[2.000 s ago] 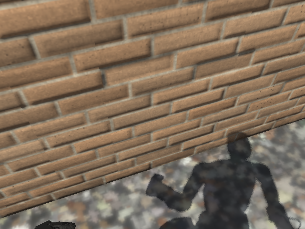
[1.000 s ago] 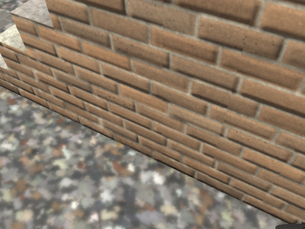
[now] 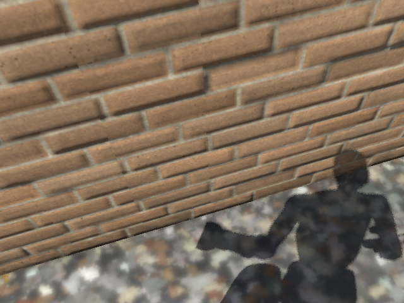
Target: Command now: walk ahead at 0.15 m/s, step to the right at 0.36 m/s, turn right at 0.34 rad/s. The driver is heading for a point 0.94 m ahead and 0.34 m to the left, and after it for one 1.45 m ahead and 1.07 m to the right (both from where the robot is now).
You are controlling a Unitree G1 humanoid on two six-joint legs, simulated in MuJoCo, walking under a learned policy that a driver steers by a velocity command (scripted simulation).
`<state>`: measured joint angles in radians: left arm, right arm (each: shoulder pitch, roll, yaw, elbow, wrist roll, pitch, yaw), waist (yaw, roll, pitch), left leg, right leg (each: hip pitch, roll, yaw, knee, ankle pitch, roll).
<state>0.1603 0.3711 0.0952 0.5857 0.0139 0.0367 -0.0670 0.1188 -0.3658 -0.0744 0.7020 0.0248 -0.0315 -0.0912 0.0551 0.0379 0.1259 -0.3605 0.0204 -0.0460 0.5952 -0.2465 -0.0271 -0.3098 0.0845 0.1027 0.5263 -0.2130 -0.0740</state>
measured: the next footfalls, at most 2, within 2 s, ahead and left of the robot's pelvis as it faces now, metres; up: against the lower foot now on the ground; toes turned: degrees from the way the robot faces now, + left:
left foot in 0.02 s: +0.09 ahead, +0.15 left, +0.00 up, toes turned -3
right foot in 0.28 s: +0.11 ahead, -0.24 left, +0.00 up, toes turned +11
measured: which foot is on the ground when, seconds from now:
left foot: up 0.00-0.00, down 0.02-0.28, up 0.30-0.88, down 0.90-1.00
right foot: down 0.00-0.02, up 0.04-0.26, down 0.28-0.90, up 0.92-1.00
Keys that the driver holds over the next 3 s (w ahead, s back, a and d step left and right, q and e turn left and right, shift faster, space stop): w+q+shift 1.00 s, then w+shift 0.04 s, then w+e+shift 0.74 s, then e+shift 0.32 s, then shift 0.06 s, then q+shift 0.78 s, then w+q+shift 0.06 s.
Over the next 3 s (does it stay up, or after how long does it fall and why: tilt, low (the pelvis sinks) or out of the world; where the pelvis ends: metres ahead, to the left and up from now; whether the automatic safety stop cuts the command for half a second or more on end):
stays up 0.09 0.00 0.01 its command is cut before an obstacle from the start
